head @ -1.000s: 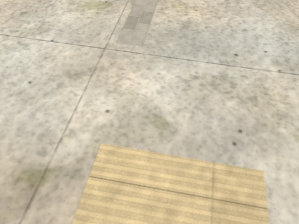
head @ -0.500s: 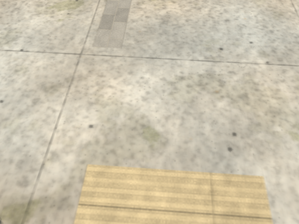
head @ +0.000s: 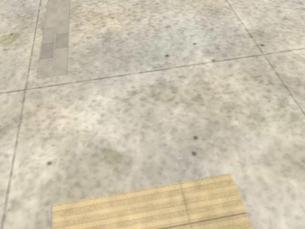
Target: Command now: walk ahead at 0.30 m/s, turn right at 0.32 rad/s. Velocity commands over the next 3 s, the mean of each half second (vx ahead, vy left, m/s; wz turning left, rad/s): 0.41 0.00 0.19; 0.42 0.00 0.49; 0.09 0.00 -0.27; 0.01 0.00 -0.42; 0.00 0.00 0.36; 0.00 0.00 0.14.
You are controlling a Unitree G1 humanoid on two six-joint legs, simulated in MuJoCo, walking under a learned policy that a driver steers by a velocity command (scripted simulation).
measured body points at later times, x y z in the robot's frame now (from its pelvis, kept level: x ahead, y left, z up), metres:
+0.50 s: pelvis +0.16 +0.02 -0.01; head +0.20 +0.04 +0.44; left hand +0.40 +0.26 -0.06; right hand +0.15 -0.25 -0.13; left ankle +0.04 +0.14 -0.75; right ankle +0.29 -0.09 -0.73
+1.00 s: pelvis +0.39 +0.09 -0.03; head +0.43 +0.11 +0.42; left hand +0.29 +0.36 -0.15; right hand +0.71 -0.02 -0.09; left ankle +0.48 +0.23 -0.74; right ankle +0.29 -0.09 -0.74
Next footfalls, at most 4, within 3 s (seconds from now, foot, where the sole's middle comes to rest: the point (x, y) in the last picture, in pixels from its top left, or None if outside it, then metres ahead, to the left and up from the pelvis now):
0.14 left None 0.08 0.14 -0.78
0.54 right None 0.33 -0.08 -0.78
1.00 left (114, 225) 0.51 0.25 -0.78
1.48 right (172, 221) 0.53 0.00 -0.78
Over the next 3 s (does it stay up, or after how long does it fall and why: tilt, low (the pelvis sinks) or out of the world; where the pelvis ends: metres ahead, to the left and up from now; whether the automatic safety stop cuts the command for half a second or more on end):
stays up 0.48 0.17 -0.01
